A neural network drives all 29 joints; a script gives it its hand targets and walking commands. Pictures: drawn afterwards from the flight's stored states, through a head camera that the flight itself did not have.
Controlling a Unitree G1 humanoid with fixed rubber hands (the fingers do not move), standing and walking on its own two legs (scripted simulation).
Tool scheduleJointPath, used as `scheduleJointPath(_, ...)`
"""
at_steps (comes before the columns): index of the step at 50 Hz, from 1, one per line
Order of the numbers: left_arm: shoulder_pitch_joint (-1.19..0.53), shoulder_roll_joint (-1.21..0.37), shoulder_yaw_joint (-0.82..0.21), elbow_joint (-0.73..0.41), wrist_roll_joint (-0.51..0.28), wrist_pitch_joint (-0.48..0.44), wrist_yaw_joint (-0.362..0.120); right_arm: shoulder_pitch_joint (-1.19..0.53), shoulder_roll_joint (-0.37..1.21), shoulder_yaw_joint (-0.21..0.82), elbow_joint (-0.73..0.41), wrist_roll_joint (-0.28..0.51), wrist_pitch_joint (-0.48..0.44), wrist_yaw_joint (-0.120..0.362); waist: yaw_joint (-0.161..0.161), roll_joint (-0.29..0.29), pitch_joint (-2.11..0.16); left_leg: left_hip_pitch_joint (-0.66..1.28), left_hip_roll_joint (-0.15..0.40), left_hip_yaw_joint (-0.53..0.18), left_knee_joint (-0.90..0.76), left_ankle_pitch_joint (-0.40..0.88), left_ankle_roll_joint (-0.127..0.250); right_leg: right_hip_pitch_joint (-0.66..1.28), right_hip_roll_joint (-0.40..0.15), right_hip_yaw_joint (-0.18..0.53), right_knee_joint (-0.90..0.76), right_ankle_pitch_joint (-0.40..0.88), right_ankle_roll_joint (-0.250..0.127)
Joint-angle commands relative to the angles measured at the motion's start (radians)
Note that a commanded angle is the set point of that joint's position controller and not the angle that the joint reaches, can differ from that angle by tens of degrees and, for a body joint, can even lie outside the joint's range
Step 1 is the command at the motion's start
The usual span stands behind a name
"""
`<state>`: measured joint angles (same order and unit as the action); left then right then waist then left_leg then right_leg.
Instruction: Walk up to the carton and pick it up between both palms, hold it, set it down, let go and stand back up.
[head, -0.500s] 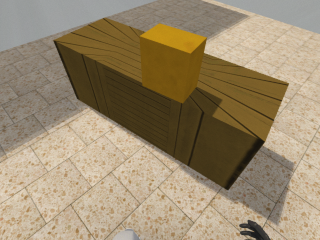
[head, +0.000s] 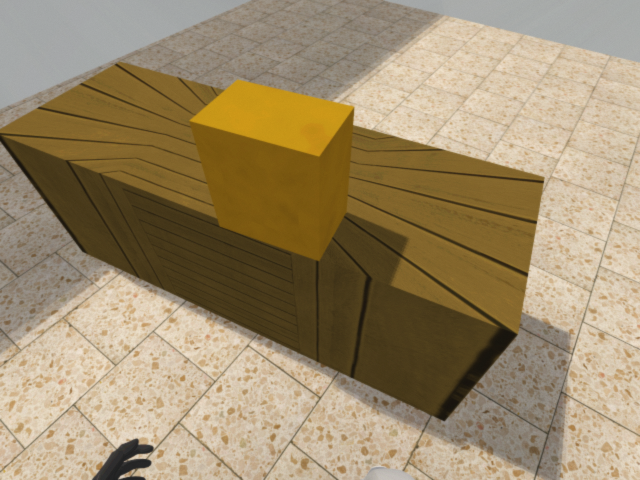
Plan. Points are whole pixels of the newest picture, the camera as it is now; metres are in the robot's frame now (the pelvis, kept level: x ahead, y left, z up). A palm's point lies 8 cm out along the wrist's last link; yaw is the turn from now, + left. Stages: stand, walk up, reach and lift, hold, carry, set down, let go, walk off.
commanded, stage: walk up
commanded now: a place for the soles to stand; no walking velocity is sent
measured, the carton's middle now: (279, 173) +0.71 +0.05 -0.05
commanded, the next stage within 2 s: none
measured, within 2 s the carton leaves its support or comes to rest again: neither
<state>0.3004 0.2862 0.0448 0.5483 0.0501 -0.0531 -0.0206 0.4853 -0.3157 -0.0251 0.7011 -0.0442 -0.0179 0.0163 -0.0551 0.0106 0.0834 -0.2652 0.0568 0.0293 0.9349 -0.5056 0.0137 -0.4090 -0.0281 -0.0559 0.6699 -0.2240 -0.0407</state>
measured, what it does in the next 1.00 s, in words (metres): walks ahead: left foot, then right foot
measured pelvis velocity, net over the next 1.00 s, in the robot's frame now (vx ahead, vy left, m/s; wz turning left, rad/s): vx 0.22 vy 0.02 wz -0.03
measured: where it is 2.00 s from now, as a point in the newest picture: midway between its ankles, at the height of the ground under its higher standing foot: (243, 463)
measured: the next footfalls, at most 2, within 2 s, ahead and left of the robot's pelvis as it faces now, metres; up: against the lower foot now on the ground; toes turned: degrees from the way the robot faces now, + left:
left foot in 0.32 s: +0.25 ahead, +0.15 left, +0.00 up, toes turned +2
right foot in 0.62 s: +0.31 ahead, -0.11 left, +0.00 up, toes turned -3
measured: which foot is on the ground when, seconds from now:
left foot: up 0.00-0.30, down 0.32-1.00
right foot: down 0.00-0.32, up 0.34-0.60, down 0.62-1.00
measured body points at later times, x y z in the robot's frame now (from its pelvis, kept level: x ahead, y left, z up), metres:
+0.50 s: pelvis +0.17 +0.03 +0.02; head +0.20 +0.05 +0.47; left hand +0.24 +0.30 -0.11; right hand +0.26 -0.23 -0.08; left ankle +0.21 +0.15 -0.71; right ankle +0.19 -0.10 -0.66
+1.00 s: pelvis +0.22 +0.02 +0.02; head +0.24 +0.01 +0.47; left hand +0.40 +0.27 -0.07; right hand +0.34 -0.25 -0.08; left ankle +0.21 +0.15 -0.71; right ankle +0.27 -0.11 -0.71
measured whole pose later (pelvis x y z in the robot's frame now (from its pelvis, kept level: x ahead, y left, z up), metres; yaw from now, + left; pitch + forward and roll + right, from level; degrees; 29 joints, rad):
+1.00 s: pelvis +0.22 +0.02 +0.02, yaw -2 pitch -1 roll +1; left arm 0.17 0.31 -0.01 0.63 -0.01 0.01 -0.02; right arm 0.29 -0.31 0.01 0.61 0.00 0.00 0.01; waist -0.01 -0.01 0.04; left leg -0.21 0.04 0.06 0.55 -0.33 -0.02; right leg -0.33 -0.02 0.00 0.58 -0.23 0.00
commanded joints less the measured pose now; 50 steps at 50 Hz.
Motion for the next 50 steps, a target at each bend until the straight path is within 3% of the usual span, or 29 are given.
scheduleJointPath(1, 0.237, 0.215, 0.075, 0.005, -0.02, 0.01, 0.041, -0.08, -0.121, -0.031, -0.161, -0.007, 0.008, 0.0, 0.152, -0.099, -0.003, -0.473, 0.012, -0.067, 0.382, 0.014, -0.008, 0.323, -0.381, 0.649, -0.405, -0.421, -0.259)
scheduleJointPath(3, 0.138, 0.169, 0.052, 0.009, -0.015, 0.006, 0.037, -0.031, -0.103, -0.036, -0.143, 0.004, 0.009, 0.01, 0.094, -0.105, 0.023, -0.394, 0.049, -0.073, 0.247, 0.092, -0.017, 0.202, -0.282, 0.439, -0.414, -0.324, -0.21)
scheduleJointPath(5, 0.107, 0.153, 0.042, 0.024, -0.007, -0.004, 0.031, 0.004, -0.072, -0.037, -0.126, 0.004, 0.005, 0.027, 0.074, -0.143, 0.01, -0.294, 0.042, -0.038, 0.117, 0.118, -0.034, 0.137, -0.228, 0.312, -0.416, -0.203, -0.192)
scheduleJointPath(7, 0.119, 0.158, 0.043, 0.047, -0.008, -0.011, 0.028, -0.041, -0.049, -0.033, -0.143, 0.004, 0.001, 0.036, 0.088, -0.153, 0.021, -0.269, 0.043, -0.014, -0.014, 0.14, -0.035, 0.122, -0.216, 0.262, -0.413, -0.157, -0.197)
scheduleJointPath(11, 0.131, 0.193, 0.048, 0.07, -0.017, -0.008, 0.017, -0.111, -0.033, -0.042, -0.173, -0.001, -0.013, 0.038, 0.099, -0.147, 0.017, -0.142, 0.013, 0.028, -0.213, 0.255, -0.012, 0.072, -0.201, 0.227, -0.399, -0.244, -0.181)
scheduleJointPath(13, 0.117, 0.198, 0.046, 0.073, -0.022, 0.004, 0.011, -0.103, -0.036, -0.053, -0.177, 0.0, -0.023, 0.031, 0.073, -0.109, 0.02, -0.019, -0.018, 0.055, -0.3, 0.307, 0.0, 0.007, -0.192, 0.204, -0.342, -0.26, -0.159)
scheduleJointPath(15, 0.122, 0.148, 0.019, 0.062, -0.022, 0.016, 0.006, -0.014, -0.06, -0.069, -0.166, -0.008, -0.037, 0.01, 0.018, -0.029, -0.01, 0.183, -0.049, 0.039, -0.366, 0.286, 0.024, -0.09, -0.145, 0.147, -0.17, -0.235, -0.093)
scheduleJointPath(16, 0.148, 0.09, -0.003, 0.045, -0.018, 0.018, 0.002, 0.058, -0.106, -0.077, -0.162, -0.014, -0.044, -0.004, -0.022, 0.104, -0.067, 0.295, 0.072, -0.139, -0.447, 0.153, 0.068, -0.156, -0.079, 0.073, 0.072, -0.221, -0.041)
scheduleJointPath(17, 0.185, 0.033, -0.021, 0.003, -0.017, 0.02, -0.003, 0.095, -0.209, -0.095, -0.179, -0.018, -0.044, -0.02, -0.034, 0.264, -0.107, 0.321, 0.351, -0.581, -0.632, -0.063, 0.181, -0.28, 0.041, -0.006, 0.388, -0.368, 0.033)
scheduleJointPath(18, 0.163, 0.116, 0.011, -0.005, -0.003, 0.042, 0.01, 0.076, -0.233, -0.104, -0.164, 0.0, -0.027, -0.037, -0.03, 0.145, -0.055, 0.22, 0.429, -0.679, -0.684, -0.109, 0.275, -0.309, 0.008, 0.09, 0.522, -0.385, 0.038)
scheduleJointPath(19, 0.148, 0.138, 0.018, -0.004, -0.002, 0.057, 0.012, 0.026, -0.193, -0.09, -0.16, 0.008, -0.021, -0.043, -0.015, 0.084, 0.01, 0.167, 0.398, -0.587, -0.667, -0.053, 0.282, -0.321, -0.02, 0.116, 0.578, -0.31, 0.04)
scheduleJointPath(21, 0.167, 0.122, 0.019, 0.012, -0.012, 0.056, 0.009, -0.05, -0.141, -0.065, -0.158, 0.001, -0.022, -0.041, 0.014, 0.099, 0.02, 0.113, 0.29, -0.365, -0.645, 0.156, 0.241, -0.269, -0.048, 0.127, 0.491, -0.226, 0.051)
scheduleJointPath(23, 0.189, 0.087, 0.009, 0.032, -0.017, 0.049, 0.005, -0.091, -0.105, -0.042, -0.148, 0.002, -0.027, -0.036, 0.034, 0.132, -0.011, 0.064, 0.226, -0.2, -0.599, 0.515, 0.213, -0.14, -0.043, 0.096, 0.353, -0.199, 0.07)
scheduleJointPath(25, 0.16, 0.052, -0.006, 0.026, -0.023, 0.043, 0.006, -0.109, -0.1, -0.03, -0.144, 0.01, -0.028, -0.032, 0.038, 0.149, -0.051, 0.039, 0.18, -0.088, -0.503, 0.853, 0.196, -0.013, -0.026, 0.049, 0.182, -0.155, 0.072)
scheduleJointPath(27, 0.122, 0.041, -0.01, 0.021, -0.023, 0.041, 0.011, -0.103, -0.124, -0.029, -0.142, 0.023, -0.018, -0.03, 0.029, 0.151, -0.094, 0.038, 0.163, -0.06, -0.423, 0.964, 0.177, 0.076, 0.008, 0.0, 0.086, -0.058, 0.065)
scheduleJointPath(29, 0.109, 0.049, -0.006, 0.016, -0.025, 0.039, 0.015, -0.145, -0.147, -0.023, -0.153, 0.041, -0.002, -0.026, 0.06, 0.115, -0.105, -0.039, 0.152, -0.061, -0.365, 0.841, 0.14, 0.205, 0.027, -0.018, -0.072, 0.116, 0.044)
scheduleJointPath(30, 0.109, 0.076, -0.001, 0.015, -0.025, 0.034, 0.016, -0.161, -0.144, -0.015, -0.163, 0.049, 0.003, -0.022, 0.078, 0.073, -0.106, -0.099, 0.137, -0.067, -0.34, 0.682, 0.098, 0.282, 0.012, 0.012, -0.157, 0.234, 0.024)
scheduleJointPath(31, 0.098, 0.128, 0.01, 0.008, -0.018, 0.03, 0.019, -0.133, -0.102, 0.002, -0.176, 0.053, 0.003, -0.017, 0.076, -0.024, -0.14, -0.168, 0.108, -0.048, -0.289, 0.474, 0.044, 0.37, -0.099, 0.145, -0.161, 0.358, -0.02)
scheduleJointPath(32, 0.062, 0.189, 0.02, -0.014, -0.026, 0.033, 0.023, -0.058, -0.043, 0.024, -0.176, 0.057, 0.01, -0.019, 0.053, -0.149, -0.191, -0.126, 0.028, -0.01, -0.181, 0.137, -0.014, 0.319, -0.283, 0.352, -0.198, 0.405, -0.12)
scheduleJointPath(33, 0.014, 0.205, 0.022, -0.018, -0.054, 0.046, 0.026, -0.052, -0.058, 0.018, -0.153, 0.051, 0.032, -0.032, 0.047, -0.137, -0.175, -0.015, -0.005, -0.011, -0.177, 0.002, -0.028, 0.166, -0.321, 0.387, -0.229, 0.312, -0.203)
scheduleJointPath(34, -0.044, 0.19, 0.014, -0.022, -0.066, 0.054, 0.028, -0.081, -0.073, 0.011, -0.15, 0.045, 0.04, -0.035, 0.04, -0.12, -0.113, 0.008, -0.003, -0.025, -0.24, 0.049, -0.024, 0.084, -0.274, 0.341, -0.237, 0.245, -0.183)
scheduleJointPath(35, -0.086, 0.175, 0.004, -0.02, -0.069, 0.059, 0.026, -0.096, -0.082, 0.007, -0.149, 0.042, 0.035, -0.032, 0.029, -0.112, -0.083, 0.019, 0.013, -0.038, -0.332, 0.153, -0.015, 0.059, -0.209, 0.275, -0.222, 0.202, -0.126)
scheduleJointPath(36, -0.099, 0.159, -0.005, -0.019, -0.07, 0.063, 0.023, -0.104, -0.102, 0.001, -0.145, 0.039, 0.027, -0.027, 0.03, -0.107, -0.074, 0.021, 0.034, -0.058, -0.396, 0.213, -0.008, 0.056, -0.154, 0.226, -0.205, 0.145, -0.074)
scheduleJointPath(38, -0.082, 0.137, -0.012, -0.008, -0.067, 0.062, 0.018, -0.122, -0.127, -0.005, -0.133, 0.043, 0.011, -0.019, 0.052, -0.081, -0.072, -0.021, 0.058, -0.076, -0.445, 0.289, 0.004, 0.125, -0.094, 0.174, -0.168, 0.14, -0.025)
scheduleJointPath(42, -0.093, 0.14, -0.015, 0.005, -0.058, 0.049, 0.013, -0.136, -0.115, 0.0, -0.14, 0.046, -0.001, -0.014, 0.056, -0.032, -0.14, 0.008, 0.065, -0.058, -0.453, 0.364, 0.01, 0.208, -0.098, 0.165, -0.133, 0.279, -0.027)
scheduleJointPath(50, -0.13, 0.149, -0.014, 0.007, -0.058, 0.049, 0.006, -0.173, -0.117, -0.009, -0.164, 0.047, 0.008, -0.006, 0.05, -0.024, -0.109, 0.028, 0.066, -0.041, -0.478, 0.303, 0.015, 0.155, -0.084, 0.163, -0.171, 0.193, -0.017)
